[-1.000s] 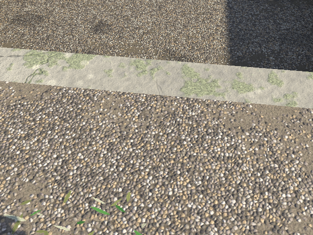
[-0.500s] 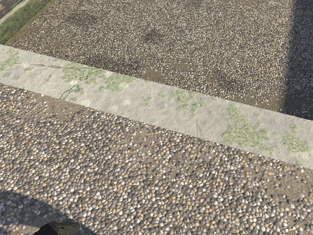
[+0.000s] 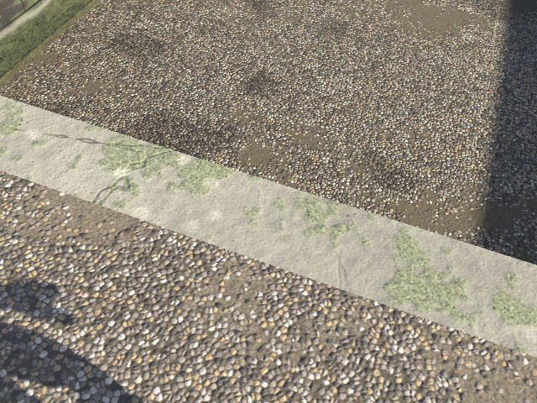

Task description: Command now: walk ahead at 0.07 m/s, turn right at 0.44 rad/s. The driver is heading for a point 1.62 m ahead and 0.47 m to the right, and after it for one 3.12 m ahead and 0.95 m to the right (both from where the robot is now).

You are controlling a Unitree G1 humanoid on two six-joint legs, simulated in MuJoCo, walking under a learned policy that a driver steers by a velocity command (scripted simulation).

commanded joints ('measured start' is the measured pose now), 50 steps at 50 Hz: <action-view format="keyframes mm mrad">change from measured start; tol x16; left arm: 1 73 77 29 -42 5 26 -5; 13 -18 64 13 -137 -7 29 -39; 16 47 285 69 -156 12 11 -15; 50 -64 78 11 -90 -8 33 -8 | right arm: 1 13 -126 -37 -51 -8 -5 -14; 50 36 -154 -40 -39 3 3 8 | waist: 1 -7 161 -91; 12 -36 181 -123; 15 -45 -289 -76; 18 -40 -95 3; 39 -84 -76 -112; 41 -20 229 -114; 50 -51 172 -67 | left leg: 1 99 257 -159 -196 373 165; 12 91 306 -47 -83 174 124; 14 -37 243 47 105 -26 2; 15 -289 80 142 361 -403 -97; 16 -312 13 -16 503 -464 -95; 24 -287 11 -93 571 -183 -98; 36 -60 -55 -109 224 -250 -58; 39 166 -53 -96 -95 -77 -28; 42 114 378 -545 -258 59 187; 50 220 174 -255 -166 288 140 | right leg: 1 -53 -31 -2 117 54 33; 13 239 -20 -97 -512 202 -36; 15 355 -382 472 -778 382 -149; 16 222 -440 504 -763 595 -265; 22 296 -211 262 -699 687 -206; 37 233 -180 483 -641 631 -192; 39 151 -128 465 -600 536 -125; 42 -25 118 143 -171 -76 -4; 46 13 78 149 -7 81 28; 50 46 43 96 -216 59 57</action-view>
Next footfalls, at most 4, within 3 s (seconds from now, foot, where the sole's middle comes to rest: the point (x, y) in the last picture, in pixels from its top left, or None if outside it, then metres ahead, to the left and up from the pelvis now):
0.28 right None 0.01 -0.12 -0.78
0.80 left None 0.07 0.06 -0.78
1.14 right None -0.07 -0.10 -0.78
2.26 right None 0.34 -0.25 -0.78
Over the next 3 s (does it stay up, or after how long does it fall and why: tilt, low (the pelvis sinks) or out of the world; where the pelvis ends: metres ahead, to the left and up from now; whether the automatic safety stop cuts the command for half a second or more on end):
stays up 0.59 -0.25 0.00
